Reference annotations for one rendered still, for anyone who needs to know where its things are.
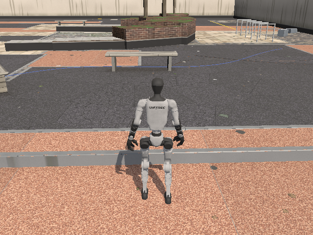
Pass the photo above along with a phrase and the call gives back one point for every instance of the left robot upper arm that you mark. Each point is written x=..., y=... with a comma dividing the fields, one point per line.
x=138, y=112

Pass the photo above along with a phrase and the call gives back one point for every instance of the right robot upper arm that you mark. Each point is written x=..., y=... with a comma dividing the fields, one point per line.
x=174, y=111

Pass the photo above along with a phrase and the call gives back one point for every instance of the robot right forearm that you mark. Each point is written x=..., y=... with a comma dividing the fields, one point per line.
x=179, y=130

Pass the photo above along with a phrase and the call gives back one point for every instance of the left robot thigh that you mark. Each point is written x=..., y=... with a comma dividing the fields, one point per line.
x=144, y=148

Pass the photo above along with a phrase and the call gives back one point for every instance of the robot left forearm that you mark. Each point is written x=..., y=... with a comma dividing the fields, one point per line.
x=132, y=131

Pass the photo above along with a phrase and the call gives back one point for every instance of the left robot shin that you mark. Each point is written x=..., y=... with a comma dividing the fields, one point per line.
x=144, y=177

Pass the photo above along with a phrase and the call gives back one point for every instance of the robot right hand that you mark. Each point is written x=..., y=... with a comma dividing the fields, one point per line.
x=179, y=139

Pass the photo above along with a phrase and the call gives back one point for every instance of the robot left hand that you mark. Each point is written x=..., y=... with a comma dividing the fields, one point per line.
x=129, y=144

